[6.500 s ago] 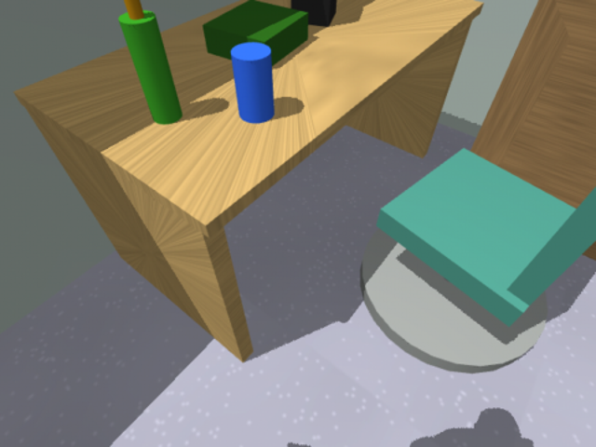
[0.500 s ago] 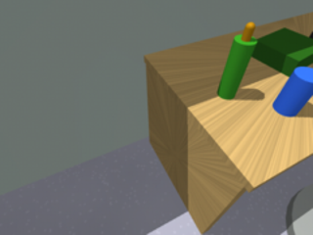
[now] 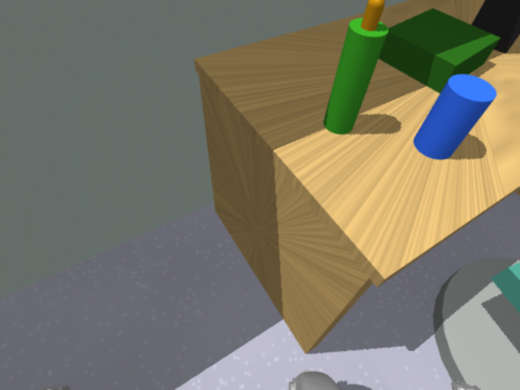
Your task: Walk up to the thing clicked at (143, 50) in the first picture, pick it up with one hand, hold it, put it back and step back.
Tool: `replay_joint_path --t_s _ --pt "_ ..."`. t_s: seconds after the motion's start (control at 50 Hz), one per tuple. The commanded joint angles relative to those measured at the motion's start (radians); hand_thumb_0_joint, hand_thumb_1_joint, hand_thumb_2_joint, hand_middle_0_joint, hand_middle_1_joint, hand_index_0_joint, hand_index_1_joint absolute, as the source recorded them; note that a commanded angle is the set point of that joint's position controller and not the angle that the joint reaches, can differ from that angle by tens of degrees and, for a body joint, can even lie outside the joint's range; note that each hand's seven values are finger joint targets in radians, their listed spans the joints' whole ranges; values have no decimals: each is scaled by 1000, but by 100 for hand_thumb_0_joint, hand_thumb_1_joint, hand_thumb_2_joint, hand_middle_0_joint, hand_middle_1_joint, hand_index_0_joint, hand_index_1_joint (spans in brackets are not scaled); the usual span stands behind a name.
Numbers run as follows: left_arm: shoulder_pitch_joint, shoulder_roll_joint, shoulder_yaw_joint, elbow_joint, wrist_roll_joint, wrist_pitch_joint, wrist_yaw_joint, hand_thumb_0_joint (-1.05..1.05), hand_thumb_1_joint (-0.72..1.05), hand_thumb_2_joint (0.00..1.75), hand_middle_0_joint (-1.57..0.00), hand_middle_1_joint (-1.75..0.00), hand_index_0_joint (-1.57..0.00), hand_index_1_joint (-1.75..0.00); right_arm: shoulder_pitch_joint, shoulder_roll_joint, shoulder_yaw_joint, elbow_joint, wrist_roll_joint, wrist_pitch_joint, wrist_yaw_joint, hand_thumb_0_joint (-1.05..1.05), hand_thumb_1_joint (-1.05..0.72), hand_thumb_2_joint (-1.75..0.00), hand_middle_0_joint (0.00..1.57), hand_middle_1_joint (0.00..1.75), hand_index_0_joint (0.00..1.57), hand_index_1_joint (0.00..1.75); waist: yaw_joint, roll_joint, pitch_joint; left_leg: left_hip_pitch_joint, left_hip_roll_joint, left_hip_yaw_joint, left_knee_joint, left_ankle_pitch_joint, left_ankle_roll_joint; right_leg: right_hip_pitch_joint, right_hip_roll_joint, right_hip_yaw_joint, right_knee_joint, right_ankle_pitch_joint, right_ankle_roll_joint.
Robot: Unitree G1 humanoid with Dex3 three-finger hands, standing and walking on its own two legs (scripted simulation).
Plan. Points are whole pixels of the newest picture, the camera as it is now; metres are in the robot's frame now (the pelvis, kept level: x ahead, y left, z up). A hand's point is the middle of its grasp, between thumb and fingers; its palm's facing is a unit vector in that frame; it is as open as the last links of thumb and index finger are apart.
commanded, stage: walk up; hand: left
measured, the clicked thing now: (354, 71) +0.68 -0.15 +0.11
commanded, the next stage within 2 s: none
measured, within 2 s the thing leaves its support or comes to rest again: neither
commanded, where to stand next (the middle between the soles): +0.09 -0.17 m, yaw -19 degrees
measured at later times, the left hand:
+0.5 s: hand out of the picture +0.14 +0.12 -0.18, palm faces -0.24 -0.92 -0.32, open 7.4 cm
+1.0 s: hand (248, 357) +0.19 +0.03 -0.15, palm faces -0.30 -0.84 -0.45, open 7.4 cm
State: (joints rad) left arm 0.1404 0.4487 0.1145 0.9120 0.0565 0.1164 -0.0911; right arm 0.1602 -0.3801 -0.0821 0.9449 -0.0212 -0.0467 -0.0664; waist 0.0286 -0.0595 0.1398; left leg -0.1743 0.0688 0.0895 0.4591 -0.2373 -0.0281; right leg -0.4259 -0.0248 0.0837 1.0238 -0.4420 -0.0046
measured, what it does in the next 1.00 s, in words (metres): steps to the right, turning right: right foot, then left foot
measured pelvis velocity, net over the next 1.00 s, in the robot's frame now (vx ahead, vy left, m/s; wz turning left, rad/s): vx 0.03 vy -0.20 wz -0.31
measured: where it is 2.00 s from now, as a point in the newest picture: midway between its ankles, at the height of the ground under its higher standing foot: outside the picture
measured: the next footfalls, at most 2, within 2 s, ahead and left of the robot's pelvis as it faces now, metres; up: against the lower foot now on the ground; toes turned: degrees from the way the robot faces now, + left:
right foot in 0.16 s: +0.06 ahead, -0.25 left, +0.00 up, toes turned -6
left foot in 0.40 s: +0.09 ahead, -0.02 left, +0.00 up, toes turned -6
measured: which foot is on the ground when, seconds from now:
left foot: down 0.00-0.18, up 0.20-0.38, down 0.40-0.68, up 0.70-1.00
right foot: up 0.00-0.14, down 0.16-0.40, up 0.42-0.66, down 0.68-1.00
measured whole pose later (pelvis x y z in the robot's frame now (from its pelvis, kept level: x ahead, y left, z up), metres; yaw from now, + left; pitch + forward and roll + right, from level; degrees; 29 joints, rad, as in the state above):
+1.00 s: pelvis +0.03 -0.20 -0.02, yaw -18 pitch -2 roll +1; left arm 0.20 0.37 0.02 0.86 0.01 -0.05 0.03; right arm 0.14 -0.41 -0.04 0.89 0.00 0.03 0.00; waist 0.01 0.05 0.15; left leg -0.36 0.05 -0.02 0.83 -0.45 0.02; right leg -0.33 0.03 0.07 0.74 -0.36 -0.02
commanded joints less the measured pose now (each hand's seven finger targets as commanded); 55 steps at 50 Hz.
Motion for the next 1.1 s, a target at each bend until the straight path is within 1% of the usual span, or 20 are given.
replay_joint_path --t_s 0.0,0.12,0.14,0.16,0.18,0.24,0.34,0.36,0.38,0.4,0.42,0.46,0.58,0.64,0.68,0.7,0.76,0.84,1.0,1.08 --pt "-9 150 47 -173 -4 -13 -40 0 90 90 -20 -30 -20 -30 53 -362 -116 -115 -19 -26 -27 0 -90 -90 20 30 20 30 -27 215 -90 -7 324 -139 -69 244 253 -45 -112 46 -100 4 8" --pt "210 193 79 -132 4 -38 -31 0 90 90 -20 -30 -20 -30 33 -363 -111 -136 -20 0 -13 0 -90 -90 20 30 20 30 65 125 -160 -231 164 48 277 8 149 296 20 -185 -438 168 -27" --pt "279 262 103 -125 20 -45 -22 0 90 90 -20 -30 -20 -30 67 -300 -89 -140 -21 11 -16 0 -90 -90 20 30 20 30 111 -74 -164 -359 77 89 515 -130 110 384 -16 -62 -520 143 -68" --pt "259 372 116 -177 15 -56 -13 0 90 90 -20 -30 -20 -30 38 -236 -59 -191 2 12 -16 0 -90 -90 20 30 20 30 105 -348 -128 -540 -98 79 666 -475 52 305 -249 460 -763 178 -200" --pt "147 398 108 -221 5 -54 -10 0 90 90 -20 -30 -20 -30 35 -269 -69 -185 9 12 -29 0 -90 -90 20 30 20 30 61 -316 -116 -449 -33 -24 760 -471 42 179 -301 576 -816 109 -306" --pt "40 279 72 -265 19 -45 15 0 90 90 -20 -30 -20 -30 208 -288 -63 -75 34 -8 -24 0 -90 -90 20 30 20 30 2 -192 -124 -346 21 -37 513 -321 40 162 -160 238 -588 140 -236" --pt "27 220 32 -271 -24 -61 41 0 90 90 -20 -30 -20 -30 310 -235 -52 -72 -1 -27 6 0 -90 -90 20 30 20 30 -65 -92 -174 29 -51 -58 148 -86 73 -28 -174 253 -481 211 -207" --pt "28 174 12 -268 -41 -62 47 0 90 90 -20 -30 -20 -30 328 -273 -64 -76 -18 -33 6 0 -90 -90 20 30 20 30 -99 -4 -173 142 6 -175 41 -89 81 -160 -109 223 -362 134 -145" --pt "51 89 -10 -264 -50 -62 55 0 90 90 -20 -30 -20 -30 304 -358 -84 -107 -43 -40 4 0 -90 -90 20 30 20 30 -103 209 -126 155 231 -539 -169 -247 108 -295 62 148 -162 -30 -60" --pt "83 167 11 -229 -37 -55 71 0 90 90 -20 -30 -20 -30 232 -424 -90 -139 -29 -42 8 0 -90 -90 20 30 20 30 -73 181 -86 -12 394 -696 -234 -343 161 -226 81 141 -10 -113 -30" --pt "128 219 26 -203 -35 -54 75 0 90 90 -20 -30 -20 -30 158 -420 -90 -151 -15 -43 13 0 -90 -90 20 30 20 30 -40 161 -44 -102 411 -668 -233 -333 240 -166 61 163 85 -111 -26" --pt "148 214 35 -171 -38 -66 67 0 90 90 -20 -30 -20 -30 64 -353 -65 -166 -15 -45 18 0 -90 -90 20 30 20 30 6 196 14 -155 301 -461 -186 -248 255 -133 39 133 122 -34 -15" --pt "116 151 16 -152 -41 -111 53 0 90 90 -20 -30 -20 -30 130 -322 -56 -172 -25 -19 53 0 -90 -90 20 30 20 30 -44 304 -85 -74 198 -156 -4 106 210 72 32 -97 -253 -70 -1" --pt "222 157 23 -84 -40 -139 82 0 90 90 -20 -30 -20 -30 121 -240 -30 -183 -7 25 59 0 -90 -90 20 30 20 30 14 102 -153 -166 97 -18 360 113 136 309 67 -96 -570 219 -10" --pt "186 296 35 -126 -28 -164 101 0 90 90 -20 -30 -20 -30 90 -173 -6 -225 6 44 48 0 -90 -90 20 30 20 30 2 -121 -156 -381 -4 -108 571 -359 54 257 -320 554 -673 270 -217" --pt "157 287 29 -124 -33 -163 104 0 90 90 -20 -30 -20 -30 59 -232 -29 -205 6 50 42 0 -90 -90 20 30 20 30 -1 -47 -120 -338 24 -170 634 -385 47 184 -340 548 -660 282 -281" --pt "89 217 0 -119 -42 -177 119 0 90 90 -20 -30 -20 -30 119 -212 -17 -136 18 43 42 0 -90 -90 20 30 20 30 -40 -90 -131 -342 40 -165 546 -291 47 263 -202 301 -525 575 -205" --pt "123 209 -9 -101 -44 -188 130 0 90 90 -20 -30 -20 -30 79 -197 -12 -124 11 49 49 0 -90 -90 20 30 20 30 -18 -127 -176 -268 16 -133 466 -252 46 284 -196 248 -455 936 -205" --pt "17 205 -24 -118 -58 -174 137 0 90 90 -20 -30 -20 -30 54 -193 -25 -81 8 46 60 0 -90 -90 20 30 20 30 -61 -75 -192 -8 -22 -108 124 15 72 107 -149 215 -398 643 -145" --pt "34 150 -41 -53 -59 -163 137 0 90 90 -20 -30 -20 -30 -84 -249 -26 -93 12 28 72 0 -90 -90 20 30 20 30 -6 137 -191 -95 212 -327 37 189 228 181 30 -12 -296 141 -23"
